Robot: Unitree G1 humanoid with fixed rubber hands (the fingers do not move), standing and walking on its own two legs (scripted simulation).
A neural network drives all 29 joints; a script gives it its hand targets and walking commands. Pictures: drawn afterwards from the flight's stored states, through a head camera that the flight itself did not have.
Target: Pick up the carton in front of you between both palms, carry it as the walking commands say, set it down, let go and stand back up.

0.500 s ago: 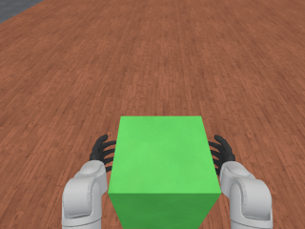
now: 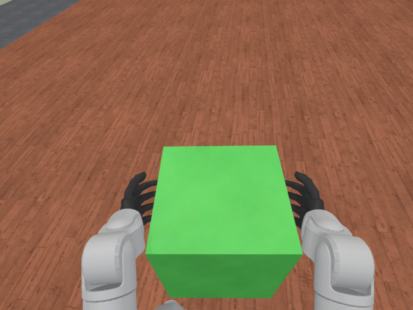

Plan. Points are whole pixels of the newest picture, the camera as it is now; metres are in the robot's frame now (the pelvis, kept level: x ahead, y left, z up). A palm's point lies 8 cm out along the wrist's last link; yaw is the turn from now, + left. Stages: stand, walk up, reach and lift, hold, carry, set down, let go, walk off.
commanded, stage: carry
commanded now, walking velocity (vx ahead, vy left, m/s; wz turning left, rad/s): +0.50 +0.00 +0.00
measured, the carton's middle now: (219, 226) +0.27 +0.00 +0.03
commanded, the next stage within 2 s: none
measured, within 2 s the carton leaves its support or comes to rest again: neither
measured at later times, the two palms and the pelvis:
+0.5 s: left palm (152, 107) +0.59 +0.18 +0.09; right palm (265, 105) +0.58 -0.12 +0.10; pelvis +0.34 +0.03 +0.00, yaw -2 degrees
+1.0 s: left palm (171, 67) +0.81 +0.16 +0.10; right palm (262, 64) +0.81 -0.14 +0.10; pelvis +0.55 +0.01 -0.01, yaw +0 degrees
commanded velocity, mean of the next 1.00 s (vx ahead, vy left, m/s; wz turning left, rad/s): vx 0.19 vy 0.00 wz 0.00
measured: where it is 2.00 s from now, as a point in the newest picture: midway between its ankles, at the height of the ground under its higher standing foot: (216, 253)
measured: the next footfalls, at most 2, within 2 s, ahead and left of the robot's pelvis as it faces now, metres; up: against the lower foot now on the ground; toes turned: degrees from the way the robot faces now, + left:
left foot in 0.12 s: +0.29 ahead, +0.12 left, +0.00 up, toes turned +11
right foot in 0.62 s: +0.61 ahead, -0.08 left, +0.00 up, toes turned +7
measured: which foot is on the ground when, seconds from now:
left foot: up 0.00-0.10, down 0.12-0.64, up 0.66-0.88, down 0.90-1.00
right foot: down 0.00-0.16, up 0.18-0.60, down 0.62-1.00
